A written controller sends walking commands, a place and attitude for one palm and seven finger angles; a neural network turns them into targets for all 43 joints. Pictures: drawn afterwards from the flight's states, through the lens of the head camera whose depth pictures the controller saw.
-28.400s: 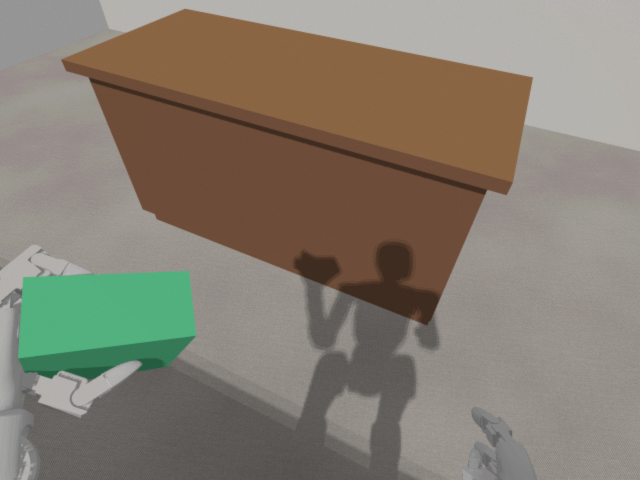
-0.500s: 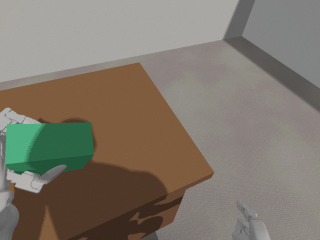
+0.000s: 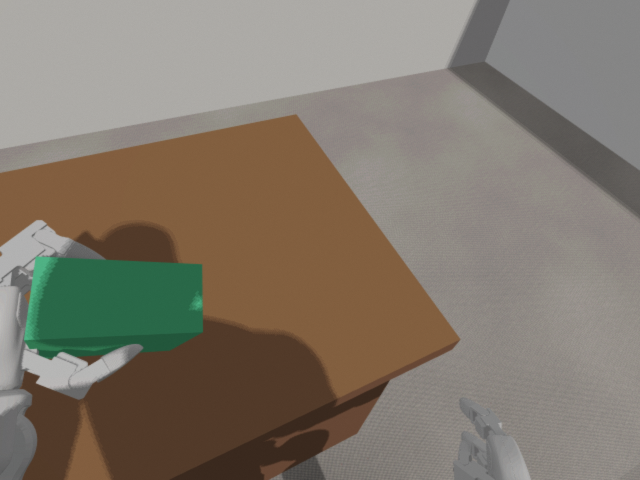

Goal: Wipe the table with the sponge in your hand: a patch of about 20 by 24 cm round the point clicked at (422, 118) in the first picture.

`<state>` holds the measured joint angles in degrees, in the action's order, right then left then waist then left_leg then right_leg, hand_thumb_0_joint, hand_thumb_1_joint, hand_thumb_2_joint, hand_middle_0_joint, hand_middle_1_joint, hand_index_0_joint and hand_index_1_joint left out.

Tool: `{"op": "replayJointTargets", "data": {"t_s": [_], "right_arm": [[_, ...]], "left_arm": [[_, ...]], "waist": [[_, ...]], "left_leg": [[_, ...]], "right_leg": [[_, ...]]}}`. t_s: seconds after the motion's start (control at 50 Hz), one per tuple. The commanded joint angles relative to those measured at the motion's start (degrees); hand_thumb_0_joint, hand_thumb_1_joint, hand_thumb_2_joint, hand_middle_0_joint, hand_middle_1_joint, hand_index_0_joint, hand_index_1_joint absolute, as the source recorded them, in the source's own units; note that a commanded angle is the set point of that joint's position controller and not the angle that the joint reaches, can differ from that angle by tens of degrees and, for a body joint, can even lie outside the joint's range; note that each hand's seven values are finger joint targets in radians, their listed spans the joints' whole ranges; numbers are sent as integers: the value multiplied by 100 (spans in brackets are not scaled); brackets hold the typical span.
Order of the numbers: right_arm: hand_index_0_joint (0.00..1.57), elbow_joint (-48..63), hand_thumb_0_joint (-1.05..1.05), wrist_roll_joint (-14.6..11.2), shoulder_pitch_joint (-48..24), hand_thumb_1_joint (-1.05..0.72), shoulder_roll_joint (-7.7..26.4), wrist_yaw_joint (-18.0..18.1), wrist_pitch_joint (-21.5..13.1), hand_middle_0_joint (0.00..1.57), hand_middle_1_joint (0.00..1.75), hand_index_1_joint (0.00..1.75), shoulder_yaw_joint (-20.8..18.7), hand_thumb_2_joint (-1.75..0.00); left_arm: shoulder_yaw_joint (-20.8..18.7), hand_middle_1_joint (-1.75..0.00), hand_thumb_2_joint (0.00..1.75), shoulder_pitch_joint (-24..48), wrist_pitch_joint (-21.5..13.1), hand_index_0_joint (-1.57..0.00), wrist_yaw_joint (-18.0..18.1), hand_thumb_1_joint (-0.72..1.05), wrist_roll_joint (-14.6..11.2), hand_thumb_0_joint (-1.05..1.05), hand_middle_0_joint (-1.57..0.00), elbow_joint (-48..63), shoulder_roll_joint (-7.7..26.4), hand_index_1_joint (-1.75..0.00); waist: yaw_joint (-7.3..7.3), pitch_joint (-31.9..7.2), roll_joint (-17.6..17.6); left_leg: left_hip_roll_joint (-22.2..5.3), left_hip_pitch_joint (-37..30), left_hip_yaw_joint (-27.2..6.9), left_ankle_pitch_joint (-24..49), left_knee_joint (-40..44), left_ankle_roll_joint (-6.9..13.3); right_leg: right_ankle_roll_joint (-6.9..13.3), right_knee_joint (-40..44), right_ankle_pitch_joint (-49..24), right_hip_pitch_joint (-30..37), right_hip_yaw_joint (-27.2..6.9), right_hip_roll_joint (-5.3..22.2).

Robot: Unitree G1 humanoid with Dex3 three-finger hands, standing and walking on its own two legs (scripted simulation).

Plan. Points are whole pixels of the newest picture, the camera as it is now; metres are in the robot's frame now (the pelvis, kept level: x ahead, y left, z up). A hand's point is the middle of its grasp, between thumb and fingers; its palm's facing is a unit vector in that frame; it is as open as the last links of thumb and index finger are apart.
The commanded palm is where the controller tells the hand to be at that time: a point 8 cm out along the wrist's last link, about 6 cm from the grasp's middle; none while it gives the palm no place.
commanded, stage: come to a stop and stand still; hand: left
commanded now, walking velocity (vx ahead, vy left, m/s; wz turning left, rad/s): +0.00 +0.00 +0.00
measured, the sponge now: (140, 312) +0.24 +0.21 +0.13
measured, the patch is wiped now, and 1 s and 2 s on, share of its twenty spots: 0.00 0.00 0.00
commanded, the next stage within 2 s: look again from close up in 0.08 s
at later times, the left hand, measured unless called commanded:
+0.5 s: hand (106, 322) +0.21 +0.22 +0.15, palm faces +0.38 -0.85 -0.36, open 10.3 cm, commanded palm +0.16 +0.25 +0.17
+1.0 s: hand (149, 309) +0.23 +0.19 +0.16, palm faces +0.37 -0.85 -0.36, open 10.3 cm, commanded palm +0.16 +0.22 +0.17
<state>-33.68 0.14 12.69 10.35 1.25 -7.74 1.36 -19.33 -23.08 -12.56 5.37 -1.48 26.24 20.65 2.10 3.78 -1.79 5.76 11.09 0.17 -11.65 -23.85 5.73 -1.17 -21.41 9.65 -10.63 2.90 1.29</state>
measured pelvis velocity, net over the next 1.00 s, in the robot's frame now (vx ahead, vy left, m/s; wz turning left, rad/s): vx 0.01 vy -0.06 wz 0.03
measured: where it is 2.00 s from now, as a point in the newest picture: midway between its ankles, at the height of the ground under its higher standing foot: outside the picture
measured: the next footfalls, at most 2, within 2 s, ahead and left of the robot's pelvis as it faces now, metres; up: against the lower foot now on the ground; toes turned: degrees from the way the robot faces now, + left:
none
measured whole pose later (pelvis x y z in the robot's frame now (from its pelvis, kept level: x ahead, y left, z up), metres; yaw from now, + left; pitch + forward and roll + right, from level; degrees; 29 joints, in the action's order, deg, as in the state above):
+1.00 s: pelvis +0.01 -0.06 +0.00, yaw +2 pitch +0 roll -1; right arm -35.2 -0.2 12.8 10.8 2.2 -6.9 1.1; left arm -19.4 -25.5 -10.3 6.1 -3.8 27.4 21.6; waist 0.5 2.6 -1.8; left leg 2.5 11.0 -3.1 -11.6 -22.7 1.6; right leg 3.0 -19.4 10.0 -9.7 5.9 -2.1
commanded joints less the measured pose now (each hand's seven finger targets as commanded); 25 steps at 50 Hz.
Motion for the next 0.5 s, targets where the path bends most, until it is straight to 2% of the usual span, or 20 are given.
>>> {"op": "replayJointTargets", "data": {"t_s": [0.0, 0.06, 0.1, 0.14, 0.2, 0.22, 0.28, 0.3, 0.32, 0.38, 0.4, 0.42, 0.46, 0.48], "right_arm": [[20, 928, 0, -33, -504, -90, 850, 74, -316, 20, 30, 30, -342, -90], [20, 944, 0, -25, -461, -90, 866, 74, -348, 20, 30, 30, -372, -90], [20, 904, 0, -23, -468, -90, 854, 68, -366, 20, 30, 30, -352, -90], [20, 909, 0, -16, -442, -90, 878, 70, -368, 20, 30, 30, -383, -90], [20, 884, 0, -43, -453, -90, 847, 59, -363, 20, 30, 30, -376, -90], [20, 885, 0, -40, -437, -90, 877, 70, -347, 20, 30, 30, -390, -90], [20, 864, 0, -76, -511, -90, 876, 87, -321, 20, 30, 30, -380, -90], [20, 857, 0, -70, -467, -90, 869, 103, -299, 20, 30, 30, -379, -90], [20, 859, 0, -74, -444, -90, 902, 117, -289, 20, 30, 30, -397, -90], [20, 849, 0, -89, -542, -90, 880, 148, -274, 20, 30, 30, -371, -90], [20, 855, 0, -90, -511, -90, 869, 157, -269, 20, 30, 30, -359, -90], [20, 869, 0, -85, -518, -90, 883, 170, -264, 20, 30, 30, -364, -90], [20, 871, 0, -89, -546, -90, 884, 181, -271, 20, 30, 30, -359, -90], [20, 846, 0, -99, -602, -90, 877, 184, -277, 20, 30, 30, -349, -90]], "left_arm": [[-601, -160, 130, 515, -444, -120, 93, 10, -49, 0, -120, 1276, 908, -160], [-686, -160, 130, 506, -486, -120, 90, 10, -22, 0, -120, 1436, 1038, -160], [-653, -160, 130, 375, -512, -120, 81, 10, -60, 0, -120, 1399, 958, -160], [-736, -160, 130, 302, -514, -120, 85, 10, -53, 0, -120, 1464, 1063, -160], [-648, -160, 130, 81, -510, -120, 77, 10, -95, 0, -120, 1359, 918, -160], [-743, -160, 130, 46, -500, -120, 91, 10, -92, 0, -120, 1348, 1031, -160], [-758, -160, 130, -40, -445, -120, 99, 10, -134, 0, -120, 1216, 990, -160], [-661, -160, 130, -3, -442, -120, 94, 10, -150, 0, -120, 1192, 892, -160], [-683, -160, 130, 65, -427, -120, 99, 10, -142, 0, -120, 1209, 948, -160], [-670, -160, 130, 154, -371, -120, 122, 10, -151, 0, -120, 1183, 948, -160], [-542, -160, 130, 216, -364, -120, 117, 10, -164, 0, -120, 1158, 837, -160], [-595, -160, 130, 256, -342, -120, 131, 10, -154, 0, -120, 1167, 935, -160], [-537, -160, 130, 376, -312, -120, 147, 10, -147, 0, -120, 1211, 918, -160], [-542, -160, 130, 406, -292, -120, 161, 10, -142, 0, -120, 1243, 925, -160]], "waist": [[-92, -827, 761], [-85, -917, 770], [-95, -954, 831], [-85, -1040, 741], [-101, -1109, 719], [-97, -1126, 671], [-116, -1101, 475], [-120, -1085, 492], [-126, -1029, 505], [-131, -1007, 511], [-130, -939, 493], [-121, -940, 462], [-113, -898, 432], [-136, -891, 537]], "left_leg": [[-1123, 692, -1140, 302, 993, -857], [-1110, 690, -1095, 603, 831, -849], [-1071, 538, -1083, 892, 824, -923], [-1091, 433, -1061, 1246, 679, -939], [-1049, 313, -955, 1431, 517, -907], [-1047, 347, -962, 1453, 484, -902], [-1006, 310, -890, 1369, 439, -820], [-1019, 318, -891, 1323, 411, -814], [-1010, 360, -917, 1328, 416, -813], [-978, 375, -847, 893, 428, -653], [-975, 389, -867, 802, 431, -646], [-974, 414, -868, 694, 430, -612], [-964, 413, -874, 581, 419, -548], [-938, 346, -835, 473, 422, -502]], "right_leg": [[202, -143, -78, 957, -178, -1], [225, -150, -308, 1084, -204, 63], [234, -158, -290, 989, -145, 24], [246, -140, -439, 1010, -162, 72], [282, -85, -551, 953, -173, 122], [286, -71, -633, 999, -189, 151], [283, -25, -758, 921, -272, 165], [301, 17, -732, 902, -264, 221], [315, 16, -761, 891, -278, 227], [285, 125, -668, 830, -432, 250], [303, 163, -589, 789, -408, 291], [295, 192, -574, 800, -447, 316], [298, 249, -522, 745, -515, 352], [296, 302, -449, 650, -603, 312]]}}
